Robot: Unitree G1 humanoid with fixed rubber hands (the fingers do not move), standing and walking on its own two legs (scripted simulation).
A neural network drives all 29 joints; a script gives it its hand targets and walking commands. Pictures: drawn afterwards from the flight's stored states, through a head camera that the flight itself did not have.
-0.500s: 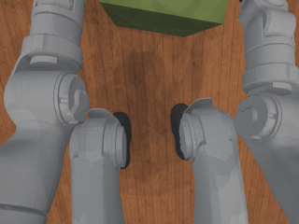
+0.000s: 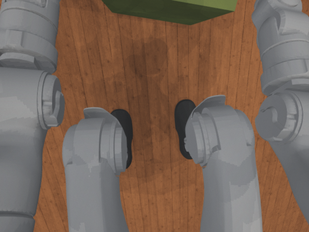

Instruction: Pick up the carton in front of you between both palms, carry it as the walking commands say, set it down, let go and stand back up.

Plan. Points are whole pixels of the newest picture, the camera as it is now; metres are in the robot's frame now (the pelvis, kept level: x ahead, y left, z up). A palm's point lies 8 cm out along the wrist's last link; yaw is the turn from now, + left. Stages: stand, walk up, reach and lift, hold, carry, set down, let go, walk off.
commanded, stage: set down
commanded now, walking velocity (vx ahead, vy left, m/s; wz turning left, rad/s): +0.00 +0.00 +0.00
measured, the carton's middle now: out of the picture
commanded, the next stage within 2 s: let go in 1.10 s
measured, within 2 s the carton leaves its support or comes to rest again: neither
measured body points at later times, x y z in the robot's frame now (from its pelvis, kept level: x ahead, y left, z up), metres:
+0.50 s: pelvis +0.00 -0.01 +0.08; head +0.35 +0.00 +0.36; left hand +0.62 +0.16 -0.03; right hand +0.55 -0.22 -0.03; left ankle +0.10 +0.10 -0.33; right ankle +0.11 -0.12 -0.33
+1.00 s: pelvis +0.02 +0.00 +0.22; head +0.35 +0.01 +0.52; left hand +0.62 +0.17 +0.12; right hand +0.54 -0.23 +0.12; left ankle +0.09 +0.10 -0.33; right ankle +0.11 -0.12 -0.33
